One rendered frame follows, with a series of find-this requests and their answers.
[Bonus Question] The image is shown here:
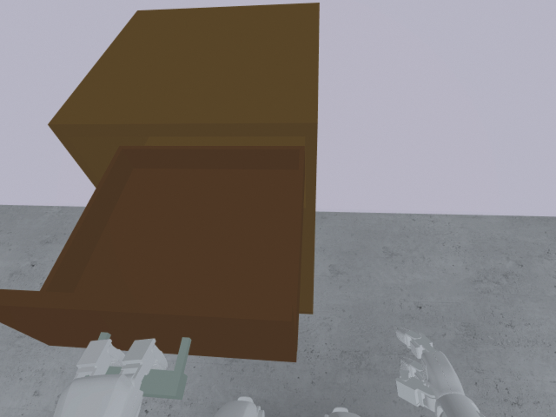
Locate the robot left hand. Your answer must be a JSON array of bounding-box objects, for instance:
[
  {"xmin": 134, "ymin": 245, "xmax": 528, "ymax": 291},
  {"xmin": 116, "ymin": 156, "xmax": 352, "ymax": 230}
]
[{"xmin": 53, "ymin": 338, "xmax": 168, "ymax": 417}]

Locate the cabinet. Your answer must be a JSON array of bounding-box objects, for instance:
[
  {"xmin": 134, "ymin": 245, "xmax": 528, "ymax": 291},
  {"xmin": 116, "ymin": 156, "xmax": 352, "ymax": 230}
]
[{"xmin": 48, "ymin": 3, "xmax": 320, "ymax": 314}]

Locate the drawer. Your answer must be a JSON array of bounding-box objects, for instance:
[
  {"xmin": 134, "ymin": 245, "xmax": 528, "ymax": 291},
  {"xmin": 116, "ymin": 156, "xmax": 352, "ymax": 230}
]
[{"xmin": 0, "ymin": 146, "xmax": 305, "ymax": 362}]

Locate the robot right hand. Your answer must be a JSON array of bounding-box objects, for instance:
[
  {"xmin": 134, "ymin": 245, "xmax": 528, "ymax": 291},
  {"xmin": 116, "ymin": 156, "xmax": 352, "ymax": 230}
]
[{"xmin": 396, "ymin": 328, "xmax": 465, "ymax": 414}]

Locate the handle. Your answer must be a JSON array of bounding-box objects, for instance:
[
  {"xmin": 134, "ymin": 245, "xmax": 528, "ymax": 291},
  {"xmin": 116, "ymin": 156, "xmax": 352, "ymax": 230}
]
[{"xmin": 85, "ymin": 332, "xmax": 191, "ymax": 400}]

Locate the right robot forearm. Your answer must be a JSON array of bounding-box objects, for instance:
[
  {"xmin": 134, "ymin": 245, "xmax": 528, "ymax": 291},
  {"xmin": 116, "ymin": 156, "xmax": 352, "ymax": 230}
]
[{"xmin": 435, "ymin": 394, "xmax": 485, "ymax": 417}]

